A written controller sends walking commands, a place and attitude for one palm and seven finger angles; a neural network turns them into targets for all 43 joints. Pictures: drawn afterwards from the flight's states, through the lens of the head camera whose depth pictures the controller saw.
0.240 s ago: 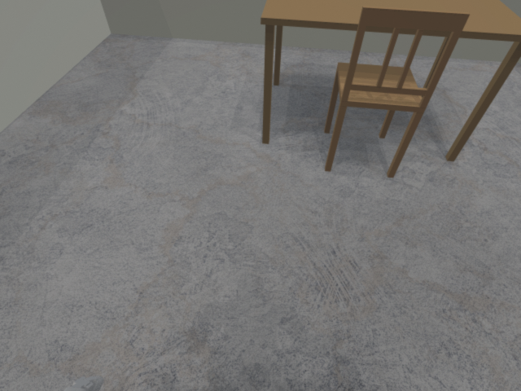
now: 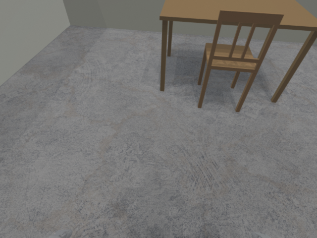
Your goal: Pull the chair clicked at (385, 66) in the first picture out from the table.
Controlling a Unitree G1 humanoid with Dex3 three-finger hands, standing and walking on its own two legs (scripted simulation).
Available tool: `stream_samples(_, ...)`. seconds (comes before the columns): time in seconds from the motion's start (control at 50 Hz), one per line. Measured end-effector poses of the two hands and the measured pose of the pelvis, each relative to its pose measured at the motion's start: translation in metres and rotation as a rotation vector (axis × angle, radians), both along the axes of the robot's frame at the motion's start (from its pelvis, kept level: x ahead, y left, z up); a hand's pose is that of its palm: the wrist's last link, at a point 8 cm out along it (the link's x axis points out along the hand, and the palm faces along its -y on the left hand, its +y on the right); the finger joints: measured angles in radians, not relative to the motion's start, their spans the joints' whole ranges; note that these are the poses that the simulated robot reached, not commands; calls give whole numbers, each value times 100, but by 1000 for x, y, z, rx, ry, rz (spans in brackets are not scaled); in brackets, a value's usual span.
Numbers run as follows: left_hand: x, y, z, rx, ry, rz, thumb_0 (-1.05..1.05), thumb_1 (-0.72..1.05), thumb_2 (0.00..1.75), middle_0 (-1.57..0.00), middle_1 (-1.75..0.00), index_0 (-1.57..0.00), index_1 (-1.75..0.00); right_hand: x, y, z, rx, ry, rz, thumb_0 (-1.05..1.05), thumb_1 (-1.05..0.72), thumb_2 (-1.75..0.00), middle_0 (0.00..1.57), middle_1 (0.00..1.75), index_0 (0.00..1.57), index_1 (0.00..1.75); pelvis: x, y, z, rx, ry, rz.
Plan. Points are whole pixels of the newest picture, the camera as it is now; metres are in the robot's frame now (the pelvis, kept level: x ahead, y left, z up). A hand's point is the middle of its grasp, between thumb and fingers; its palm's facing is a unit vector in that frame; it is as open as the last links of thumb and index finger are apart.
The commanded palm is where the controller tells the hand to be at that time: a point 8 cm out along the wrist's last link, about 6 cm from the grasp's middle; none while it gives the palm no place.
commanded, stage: stand and wait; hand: left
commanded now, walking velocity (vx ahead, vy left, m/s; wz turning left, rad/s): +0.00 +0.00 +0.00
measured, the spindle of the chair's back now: (235, 40) +1.38 -0.46 -0.11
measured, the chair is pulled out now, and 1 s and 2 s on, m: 0.00 0.00 0.00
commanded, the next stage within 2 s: look at it before walking up in 0.58 s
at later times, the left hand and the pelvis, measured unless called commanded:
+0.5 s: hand out of the picture +0.06 +0.24 -0.15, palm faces -0.03 -0.94 -0.34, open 7.4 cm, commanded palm none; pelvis -0.01 -0.01 +0.00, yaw +0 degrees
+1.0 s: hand out of the picture +0.07 +0.23 -0.15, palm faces -0.04 -0.94 -0.33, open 7.4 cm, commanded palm none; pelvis -0.01 -0.01 +0.01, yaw +0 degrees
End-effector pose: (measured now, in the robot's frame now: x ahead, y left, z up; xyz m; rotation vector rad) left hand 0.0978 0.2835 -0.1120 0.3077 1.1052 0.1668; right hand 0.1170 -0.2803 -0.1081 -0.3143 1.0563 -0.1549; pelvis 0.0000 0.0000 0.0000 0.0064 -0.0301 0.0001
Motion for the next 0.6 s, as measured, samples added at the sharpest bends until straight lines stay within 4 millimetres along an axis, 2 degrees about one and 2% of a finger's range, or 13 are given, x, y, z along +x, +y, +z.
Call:
stream_samples(0.1, -12, -3, -3, -5, 27, 10, 1, 90, 89, -20, -30, -20, -30, -11, -5, -1, -4, 29, -9, 1, -90, -90, 20, 30, 20, 30, -3, -3, 1, -1, -1, 0)
stream_samples(0.32, -39, -1, -5, 11, 99, 29, 1, 91, 89, -20, -30, -20, -30, -49, -21, -6, -22, 127, -49, 1, -90, -90, 20, 30, 20, 30, -9, -9, 3, -2, -4, -1)
stream_samples(0.46, -43, 0, -3, 18, 110, 29, 1, 91, 89, -20, -30, -20, -30, -65, -25, -8, -23, 163, -61, 1, -90, -90, 20, 30, 20, 30, -12, -10, 4, -2, -5, -2)
stream_samples(0.6, -40, -2, -2, 17, 96, 22, 1, 91, 89, -20, -30, -20, -30, -69, -25, -9, -15, 162, -64, 1, -90, -90, 20, 30, 20, 30, -15, -11, 4, -1, -6, -4)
